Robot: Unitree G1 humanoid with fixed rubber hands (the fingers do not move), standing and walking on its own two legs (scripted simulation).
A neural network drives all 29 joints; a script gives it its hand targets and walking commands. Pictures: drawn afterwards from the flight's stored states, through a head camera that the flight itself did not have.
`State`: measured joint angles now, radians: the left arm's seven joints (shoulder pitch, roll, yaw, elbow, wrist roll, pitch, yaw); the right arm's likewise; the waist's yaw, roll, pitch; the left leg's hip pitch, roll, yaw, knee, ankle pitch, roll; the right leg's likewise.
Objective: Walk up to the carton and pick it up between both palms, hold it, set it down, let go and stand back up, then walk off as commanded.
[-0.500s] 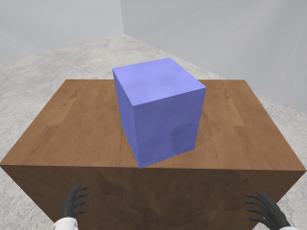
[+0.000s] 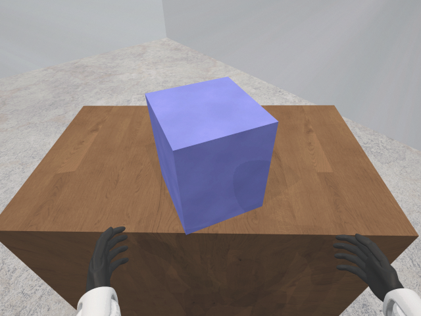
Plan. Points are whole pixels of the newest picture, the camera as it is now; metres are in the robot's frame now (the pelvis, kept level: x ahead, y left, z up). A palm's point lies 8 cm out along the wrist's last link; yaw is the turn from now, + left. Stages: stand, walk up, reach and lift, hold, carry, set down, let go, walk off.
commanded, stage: reach and lift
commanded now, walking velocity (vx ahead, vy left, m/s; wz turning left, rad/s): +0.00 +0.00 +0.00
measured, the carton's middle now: (207, 153) +0.46 +0.04 +0.09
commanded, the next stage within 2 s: none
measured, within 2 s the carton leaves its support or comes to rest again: neither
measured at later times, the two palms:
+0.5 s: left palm (116, 245) +0.22 +0.18 +0.10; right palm (376, 254) +0.23 -0.26 +0.06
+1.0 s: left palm (94, 221) +0.24 +0.21 +0.14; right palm (360, 203) +0.30 -0.23 +0.12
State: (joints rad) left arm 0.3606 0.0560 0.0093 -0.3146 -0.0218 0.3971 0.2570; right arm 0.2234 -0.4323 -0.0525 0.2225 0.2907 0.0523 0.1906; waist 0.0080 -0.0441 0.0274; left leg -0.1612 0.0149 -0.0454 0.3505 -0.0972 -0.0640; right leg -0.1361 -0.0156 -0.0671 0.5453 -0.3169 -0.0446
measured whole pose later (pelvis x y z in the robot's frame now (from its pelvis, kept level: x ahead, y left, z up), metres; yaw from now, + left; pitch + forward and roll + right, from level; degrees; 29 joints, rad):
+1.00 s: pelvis -0.01 -0.01 +0.00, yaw -1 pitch -7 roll +2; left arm -0.12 0.02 0.19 -0.41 -0.05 0.89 0.32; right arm -0.22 -0.49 0.04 0.14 0.45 0.35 0.02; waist 0.03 -0.03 0.05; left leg -0.15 0.04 -0.05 0.33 -0.07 -0.08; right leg -0.14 0.01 -0.06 0.54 -0.29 -0.06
